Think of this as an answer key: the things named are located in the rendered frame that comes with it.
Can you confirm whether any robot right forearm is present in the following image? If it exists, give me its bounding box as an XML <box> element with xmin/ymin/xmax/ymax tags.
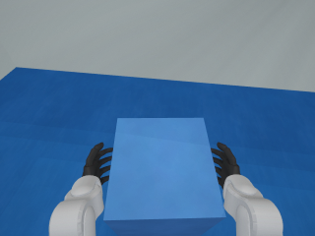
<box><xmin>222</xmin><ymin>174</ymin><xmax>284</xmax><ymax>236</ymax></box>

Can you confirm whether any robot right hand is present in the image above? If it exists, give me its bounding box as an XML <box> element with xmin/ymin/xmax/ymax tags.
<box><xmin>211</xmin><ymin>142</ymin><xmax>241</xmax><ymax>189</ymax></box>

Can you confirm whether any carton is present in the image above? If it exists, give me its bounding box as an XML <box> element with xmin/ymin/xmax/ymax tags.
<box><xmin>103</xmin><ymin>118</ymin><xmax>226</xmax><ymax>236</ymax></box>

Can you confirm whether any robot left forearm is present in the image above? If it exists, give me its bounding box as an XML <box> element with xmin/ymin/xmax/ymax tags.
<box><xmin>48</xmin><ymin>175</ymin><xmax>104</xmax><ymax>236</ymax></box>

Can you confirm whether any robot left hand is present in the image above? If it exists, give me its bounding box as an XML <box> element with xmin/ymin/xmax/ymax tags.
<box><xmin>82</xmin><ymin>142</ymin><xmax>113</xmax><ymax>186</ymax></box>

